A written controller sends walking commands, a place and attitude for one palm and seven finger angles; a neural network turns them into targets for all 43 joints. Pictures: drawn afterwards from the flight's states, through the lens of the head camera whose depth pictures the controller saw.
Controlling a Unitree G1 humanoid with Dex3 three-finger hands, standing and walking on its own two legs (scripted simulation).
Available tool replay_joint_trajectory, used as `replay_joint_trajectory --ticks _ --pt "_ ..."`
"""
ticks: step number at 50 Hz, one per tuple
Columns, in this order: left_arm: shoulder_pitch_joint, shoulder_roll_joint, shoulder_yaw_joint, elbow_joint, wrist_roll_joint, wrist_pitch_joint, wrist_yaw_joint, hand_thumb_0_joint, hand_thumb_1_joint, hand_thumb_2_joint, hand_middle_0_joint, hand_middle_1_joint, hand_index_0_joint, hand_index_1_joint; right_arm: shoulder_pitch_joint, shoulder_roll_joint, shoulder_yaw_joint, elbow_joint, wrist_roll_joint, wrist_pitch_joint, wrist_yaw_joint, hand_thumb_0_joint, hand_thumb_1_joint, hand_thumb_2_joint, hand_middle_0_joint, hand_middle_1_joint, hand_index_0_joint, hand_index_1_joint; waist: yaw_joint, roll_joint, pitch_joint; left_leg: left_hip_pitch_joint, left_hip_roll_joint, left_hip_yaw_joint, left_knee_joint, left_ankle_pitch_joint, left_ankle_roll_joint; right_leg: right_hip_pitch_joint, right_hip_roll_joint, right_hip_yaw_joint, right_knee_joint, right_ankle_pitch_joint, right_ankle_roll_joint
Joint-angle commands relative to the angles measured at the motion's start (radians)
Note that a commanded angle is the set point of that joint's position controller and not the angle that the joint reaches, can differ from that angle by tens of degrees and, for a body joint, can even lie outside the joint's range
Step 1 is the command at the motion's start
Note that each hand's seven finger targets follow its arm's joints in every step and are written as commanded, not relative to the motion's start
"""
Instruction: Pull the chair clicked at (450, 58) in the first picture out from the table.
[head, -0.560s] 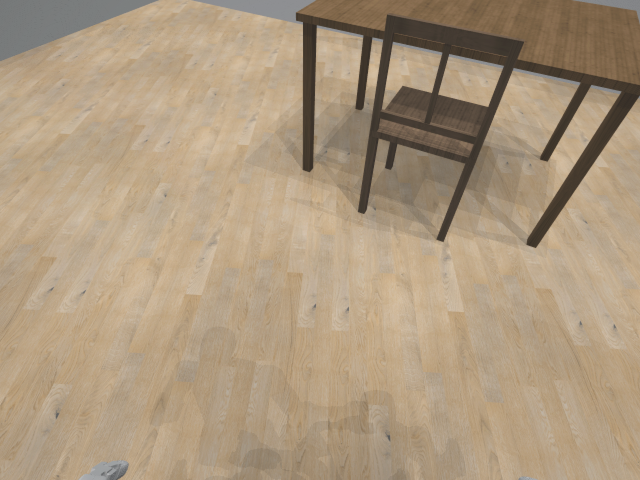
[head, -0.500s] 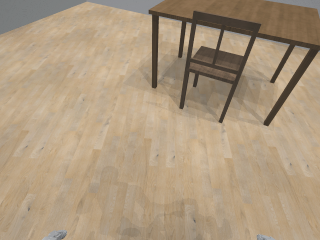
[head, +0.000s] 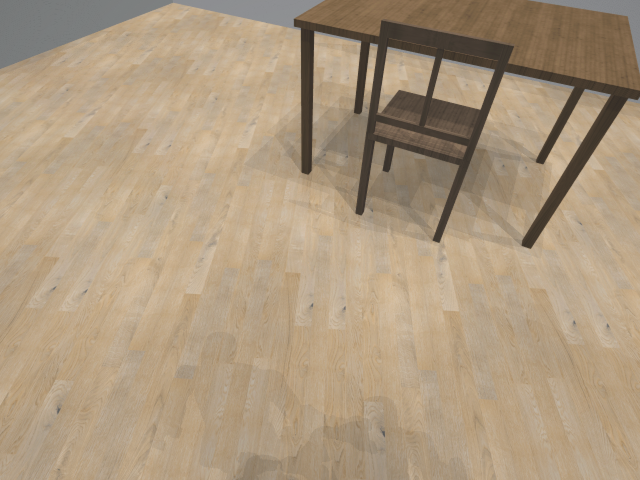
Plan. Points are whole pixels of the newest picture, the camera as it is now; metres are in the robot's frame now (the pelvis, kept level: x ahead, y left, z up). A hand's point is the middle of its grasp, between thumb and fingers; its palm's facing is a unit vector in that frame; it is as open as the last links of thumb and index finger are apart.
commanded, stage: stand and wait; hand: left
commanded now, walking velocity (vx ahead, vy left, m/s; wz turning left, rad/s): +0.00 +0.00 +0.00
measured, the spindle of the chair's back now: (430, 89) +1.33 -0.30 -0.12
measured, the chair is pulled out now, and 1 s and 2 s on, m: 0.00 0.00 0.00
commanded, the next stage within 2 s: look at it before walking up in 0.38 s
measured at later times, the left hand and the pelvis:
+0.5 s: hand out of the picture +0.07 +0.23 -0.16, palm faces -0.04 -0.95 -0.31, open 7.4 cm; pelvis -0.01 -0.01 +0.00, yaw +0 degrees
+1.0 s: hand out of the picture +0.08 +0.24 -0.15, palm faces -0.03 -0.94 -0.33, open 7.4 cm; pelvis +0.01 -0.01 +0.00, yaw +0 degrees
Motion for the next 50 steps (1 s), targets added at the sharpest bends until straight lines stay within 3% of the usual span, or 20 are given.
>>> replay_joint_trajectory --ticks 1,8,18,31,50 --pt "-0.068 0.2 0.046 -0.062 -0.001 -0.032 0.015 0.0 0.9 0.9 -0.2 -0.3 -0.2 -0.3 -0.067 -0.199 -0.045 -0.065 0.002 -0.025 -0.012 0.0 -0.9 -0.9 0.2 0.3 0.2 0.3 -0.008 0.008 -0.043 -0.01 0.107 -0.094 -0.091 0.09 0.031 -0.007 -0.11 0.106 -0.093 0.077 -0.041" --pt "-0.067 0.198 0.045 -0.044 0.0 -0.03 0.015 0.0 0.9 0.9 -0.2 -0.3 -0.2 -0.3 -0.047 -0.197 -0.042 -0.038 0.002 -0.023 -0.01 0.0 -0.9 -0.9 0.2 0.3 0.2 0.3 -0.008 0.006 -0.015 -0.033 0.108 -0.102 -0.11 0.035 0.029 -0.029 -0.106 0.115 -0.115 -0.009 -0.04" --pt "-0.064 0.195 0.045 -0.039 0.001 -0.033 0.015 0.0 0.9 0.9 -0.2 -0.3 -0.2 -0.3 -0.038 -0.193 -0.042 -0.025 0.002 -0.024 -0.009 0.0 -0.9 -0.9 0.2 0.3 0.2 0.3 -0.008 0.001 -0.019 -0.031 0.11 -0.098 -0.108 0.044 0.025 -0.038 -0.109 0.124 -0.122 -0.012 -0.042" --pt "-0.067 0.193 0.046 -0.038 0.001 -0.036 0.017 0.0 0.9 0.9 -0.2 -0.3 -0.2 -0.3 -0.052 -0.195 -0.042 -0.023 0.004 -0.03 -0.013 0.0 -0.9 -0.9 0.2 0.3 0.2 0.3 -0.007 0.024 -0.058 0.009 0.122 -0.094 -0.105 0.154 0.024 0.009 -0.109 0.106 -0.094 0.148 -0.04" --pt "-0.071 0.2 0.048 -0.035 0.001 -0.038 0.017 0.0 0.9 0.9 -0.2 -0.3 -0.2 -0.3 -0.073 -0.201 -0.041 -0.028 0.004 -0.028 -0.015 0.0 -0.9 -0.9 0.2 0.3 0.2 0.3 -0.006 0.011 -0.066 0.048 0.127 -0.083 -0.111 0.205 0.021 0.028 -0.112 0.104 -0.102 0.218 -0.04"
